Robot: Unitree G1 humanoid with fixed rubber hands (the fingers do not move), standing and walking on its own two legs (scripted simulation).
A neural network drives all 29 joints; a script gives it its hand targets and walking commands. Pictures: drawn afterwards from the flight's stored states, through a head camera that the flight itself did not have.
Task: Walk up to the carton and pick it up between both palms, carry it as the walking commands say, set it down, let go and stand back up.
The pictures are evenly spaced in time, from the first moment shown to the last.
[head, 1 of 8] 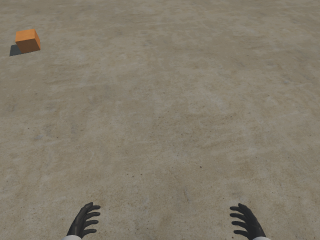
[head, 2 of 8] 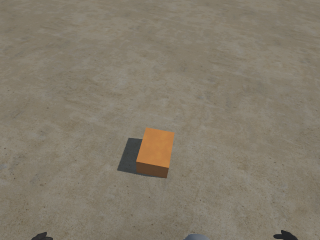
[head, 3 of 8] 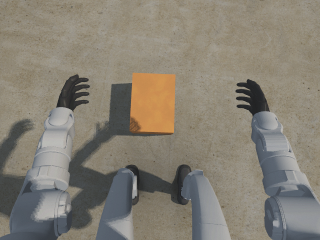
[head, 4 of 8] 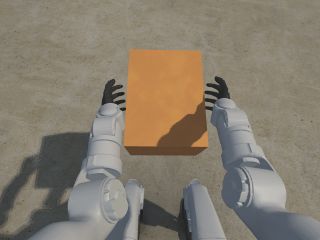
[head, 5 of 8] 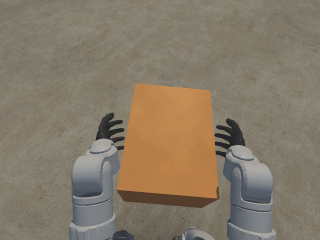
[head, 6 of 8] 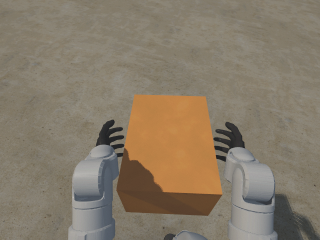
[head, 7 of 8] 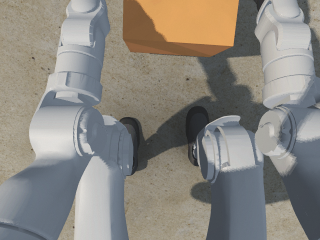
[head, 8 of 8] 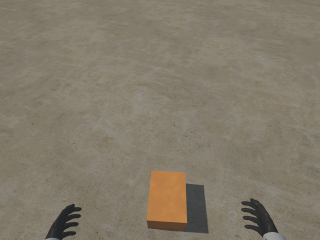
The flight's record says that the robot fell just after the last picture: no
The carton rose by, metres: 0.71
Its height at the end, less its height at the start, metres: +0.00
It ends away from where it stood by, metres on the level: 1.37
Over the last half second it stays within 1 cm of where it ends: yes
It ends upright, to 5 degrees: yes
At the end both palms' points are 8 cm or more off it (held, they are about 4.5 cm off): yes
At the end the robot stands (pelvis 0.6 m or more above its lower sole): yes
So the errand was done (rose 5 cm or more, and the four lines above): yes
